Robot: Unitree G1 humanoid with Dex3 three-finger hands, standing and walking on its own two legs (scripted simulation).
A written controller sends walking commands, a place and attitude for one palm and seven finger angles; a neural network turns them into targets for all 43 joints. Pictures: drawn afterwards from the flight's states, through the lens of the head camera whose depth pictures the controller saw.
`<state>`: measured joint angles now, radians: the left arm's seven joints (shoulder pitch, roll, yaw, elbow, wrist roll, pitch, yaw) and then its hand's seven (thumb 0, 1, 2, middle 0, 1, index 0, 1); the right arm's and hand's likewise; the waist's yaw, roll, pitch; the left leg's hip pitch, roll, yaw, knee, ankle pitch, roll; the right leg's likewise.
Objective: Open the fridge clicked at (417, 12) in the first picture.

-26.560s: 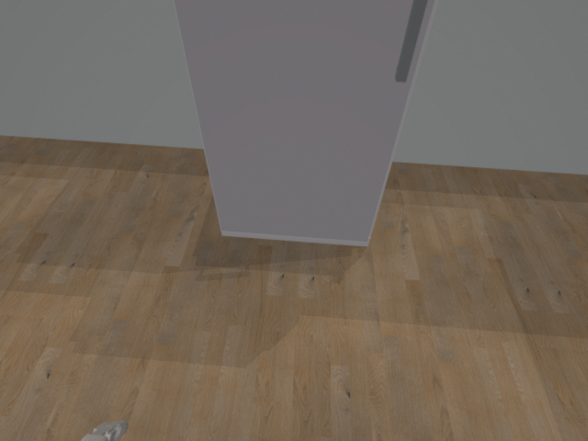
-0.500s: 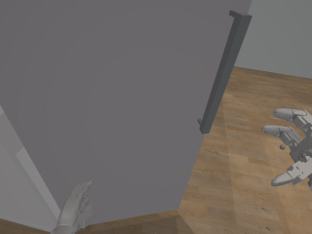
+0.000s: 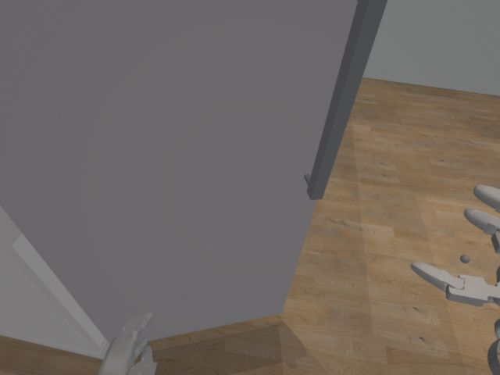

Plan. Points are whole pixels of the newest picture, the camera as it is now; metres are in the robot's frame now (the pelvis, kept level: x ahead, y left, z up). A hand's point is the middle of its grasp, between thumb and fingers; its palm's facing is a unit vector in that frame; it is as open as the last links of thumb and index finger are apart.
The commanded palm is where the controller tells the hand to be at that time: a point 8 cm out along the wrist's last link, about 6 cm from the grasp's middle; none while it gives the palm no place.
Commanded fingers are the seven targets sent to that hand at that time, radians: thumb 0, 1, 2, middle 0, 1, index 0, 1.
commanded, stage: draw the hand back to the body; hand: right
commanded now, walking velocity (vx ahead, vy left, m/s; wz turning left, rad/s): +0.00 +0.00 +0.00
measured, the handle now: (331, 113) +0.47 -0.13 +0.22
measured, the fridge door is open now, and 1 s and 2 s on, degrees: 67 67 67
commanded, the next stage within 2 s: step back with the hand held close in 0.74 s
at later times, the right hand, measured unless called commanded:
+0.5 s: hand (482, 281) +0.20 -0.27 +0.16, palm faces +0.48 +0.80 -0.36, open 7.8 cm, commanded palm +0.15 -0.30 +0.18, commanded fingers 0.00 -0.90 -0.90 0.20 0.30 0.20 0.30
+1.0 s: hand (479, 273) +0.20 -0.27 +0.17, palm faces +0.47 +0.79 -0.39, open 7.4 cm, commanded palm +0.14 -0.29 +0.18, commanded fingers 0.00 -0.90 -0.90 0.20 0.30 0.20 0.30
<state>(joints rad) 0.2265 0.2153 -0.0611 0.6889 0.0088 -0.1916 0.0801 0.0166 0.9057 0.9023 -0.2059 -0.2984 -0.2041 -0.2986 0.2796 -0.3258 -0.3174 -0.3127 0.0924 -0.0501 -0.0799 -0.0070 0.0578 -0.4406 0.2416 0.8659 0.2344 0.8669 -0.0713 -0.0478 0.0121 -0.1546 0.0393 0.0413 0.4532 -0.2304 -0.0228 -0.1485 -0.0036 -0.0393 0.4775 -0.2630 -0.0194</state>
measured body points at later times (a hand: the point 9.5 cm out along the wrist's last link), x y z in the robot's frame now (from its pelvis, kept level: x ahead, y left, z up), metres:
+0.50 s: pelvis +0.01 +0.00 +0.00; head -0.01 +0.01 +0.45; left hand +0.21 +0.22 -0.07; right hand +0.17 -0.31 +0.18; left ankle +0.01 +0.14 -0.74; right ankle +0.00 -0.10 -0.74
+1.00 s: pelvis +0.00 +0.01 +0.00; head -0.01 +0.01 +0.45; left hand +0.19 +0.23 -0.08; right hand +0.17 -0.31 +0.19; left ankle +0.01 +0.14 -0.74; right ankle +0.00 -0.10 -0.74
